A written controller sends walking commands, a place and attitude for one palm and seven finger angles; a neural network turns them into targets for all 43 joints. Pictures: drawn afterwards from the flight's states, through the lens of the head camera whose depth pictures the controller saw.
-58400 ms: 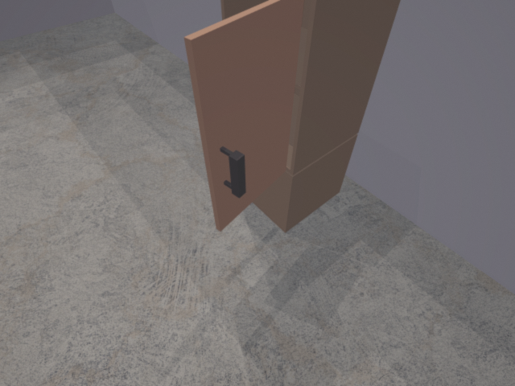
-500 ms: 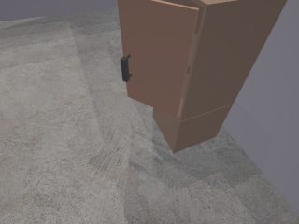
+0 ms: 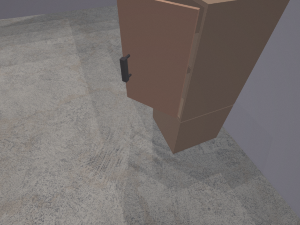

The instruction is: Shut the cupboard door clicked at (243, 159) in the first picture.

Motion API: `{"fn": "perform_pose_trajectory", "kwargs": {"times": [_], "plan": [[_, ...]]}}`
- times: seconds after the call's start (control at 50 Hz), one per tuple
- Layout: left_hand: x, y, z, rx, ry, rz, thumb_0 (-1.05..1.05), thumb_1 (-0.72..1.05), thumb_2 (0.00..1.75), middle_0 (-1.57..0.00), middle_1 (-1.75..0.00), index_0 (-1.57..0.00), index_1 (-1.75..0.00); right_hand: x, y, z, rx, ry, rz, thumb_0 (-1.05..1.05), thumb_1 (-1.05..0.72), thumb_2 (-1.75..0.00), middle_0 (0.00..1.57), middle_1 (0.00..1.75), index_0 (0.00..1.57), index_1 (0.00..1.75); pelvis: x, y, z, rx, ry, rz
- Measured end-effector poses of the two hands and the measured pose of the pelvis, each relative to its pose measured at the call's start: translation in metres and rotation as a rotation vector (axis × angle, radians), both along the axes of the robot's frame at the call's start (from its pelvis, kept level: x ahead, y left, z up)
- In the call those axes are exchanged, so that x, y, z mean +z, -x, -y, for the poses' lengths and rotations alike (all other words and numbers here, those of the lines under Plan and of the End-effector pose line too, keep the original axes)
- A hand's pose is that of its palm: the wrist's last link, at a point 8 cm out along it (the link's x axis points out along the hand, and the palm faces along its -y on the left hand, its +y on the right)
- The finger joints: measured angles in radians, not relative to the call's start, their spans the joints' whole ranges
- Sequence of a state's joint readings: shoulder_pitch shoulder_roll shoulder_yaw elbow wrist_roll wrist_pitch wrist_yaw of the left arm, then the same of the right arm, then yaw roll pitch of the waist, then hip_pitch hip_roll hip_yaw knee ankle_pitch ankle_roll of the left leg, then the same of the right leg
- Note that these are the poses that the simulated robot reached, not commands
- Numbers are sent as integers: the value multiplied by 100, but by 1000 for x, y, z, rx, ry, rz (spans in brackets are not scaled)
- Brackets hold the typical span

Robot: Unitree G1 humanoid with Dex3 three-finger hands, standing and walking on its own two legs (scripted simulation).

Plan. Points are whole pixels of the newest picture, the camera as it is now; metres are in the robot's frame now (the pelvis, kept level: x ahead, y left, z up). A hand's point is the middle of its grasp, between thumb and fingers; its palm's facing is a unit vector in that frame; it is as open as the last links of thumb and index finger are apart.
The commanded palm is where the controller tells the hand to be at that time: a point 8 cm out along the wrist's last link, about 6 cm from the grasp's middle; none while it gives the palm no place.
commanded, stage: walk to a spot facing it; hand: left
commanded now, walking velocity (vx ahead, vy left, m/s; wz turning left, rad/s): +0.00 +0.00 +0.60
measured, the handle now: (126, 68) +0.86 +0.17 -0.10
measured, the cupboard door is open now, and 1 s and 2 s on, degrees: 37 37 37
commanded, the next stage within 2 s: none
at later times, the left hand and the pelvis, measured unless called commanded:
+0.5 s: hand out of the picture +0.00 +0.25 -0.18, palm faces +0.27 -0.93 -0.23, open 7.4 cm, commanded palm none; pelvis -0.03 +0.03 -0.01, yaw +15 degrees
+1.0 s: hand out of the picture -0.05 +0.18 -0.16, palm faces +0.53 -0.79 -0.30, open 7.4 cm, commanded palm none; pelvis -0.01 -0.03 -0.01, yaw +34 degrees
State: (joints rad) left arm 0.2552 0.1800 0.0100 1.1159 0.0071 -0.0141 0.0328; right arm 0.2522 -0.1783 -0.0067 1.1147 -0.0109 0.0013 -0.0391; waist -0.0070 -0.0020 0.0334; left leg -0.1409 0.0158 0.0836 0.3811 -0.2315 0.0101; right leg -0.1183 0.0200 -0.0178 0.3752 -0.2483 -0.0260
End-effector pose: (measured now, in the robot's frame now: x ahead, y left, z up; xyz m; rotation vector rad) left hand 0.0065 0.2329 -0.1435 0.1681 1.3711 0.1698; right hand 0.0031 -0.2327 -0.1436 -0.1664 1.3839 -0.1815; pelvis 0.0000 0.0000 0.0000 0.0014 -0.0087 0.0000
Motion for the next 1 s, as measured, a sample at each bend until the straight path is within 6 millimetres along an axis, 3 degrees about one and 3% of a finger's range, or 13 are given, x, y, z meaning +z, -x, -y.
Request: {"fn": "perform_pose_trajectory", "kwargs": {"times": [0.2, 0.36, 0.48, 0.62, 0.7, 0.8, 0.9, 1.0], "plan": [[-10, 6, -7, 94, -5, 47, 0, 90, 90, -20, -30, -20, -30, -9, -8, -5, 67, -4, -37, 1, -91, -90, 20, 30, 20, 30, -11, 9, -3, 94, 20, 0], [-34, 27, -37, 200, 12, 70, 0, 90, 90, -20, -30, -20, -30, -6, -47, -22, 191, 49, 32, 1, -91, -90, 20, 30, 20, 30, -26, 20, -27, 202, 22, 4], [-13, 30, -60, 229, -19, 86, 0, 91, 90, -20, -30, -20, -30, 8, -63, -35, 262, 53, 61, 1, -91, -90, 20, 30, 20, 30, -11, 26, -34, 245, 28, -30], [9, 24, -73, 276, -80, 169, 0, 91, 90, -20, -30, -20, -30, 13, -80, -33, 338, 41, 59, 1, -91, -90, 20, 30, 20, 30, -2, 28, -25, 326, 41, -50], [15, 22, -65, 305, -105, 200, 0, 91, 90, -20, -30, -20, -30, 9, -93, -23, 376, 30, 56, 1, -91, -90, 20, 30, 21, 30, -3, 26, -11, 379, 38, -54], [21, 28, -41, 354, -143, 235, 0, 91, 90, -20, -30, -20, -30, -6, -117, -2, 425, 7, 56, 1, -91, -90, 20, 30, 21, 30, -11, 21, 14, 450, 14, -63], [25, 58, -9, 427, -156, 178, 0, 90, 90, -20, -30, -20, -30, -13, -149, 6, 490, -10, 72, 1, -91, -90, 20, 30, 20, 30, -11, 17, 28, 518, -1, -44], [22, 86, 19, 519, -133, 136, 0, 90, 90, -20, -30, -20, -30, -8, -174, -5, 568, -31, 79, 1, -91, -90, 20, 30, 20, 30, -6, 11, 34, 597, -28, -35]]}}
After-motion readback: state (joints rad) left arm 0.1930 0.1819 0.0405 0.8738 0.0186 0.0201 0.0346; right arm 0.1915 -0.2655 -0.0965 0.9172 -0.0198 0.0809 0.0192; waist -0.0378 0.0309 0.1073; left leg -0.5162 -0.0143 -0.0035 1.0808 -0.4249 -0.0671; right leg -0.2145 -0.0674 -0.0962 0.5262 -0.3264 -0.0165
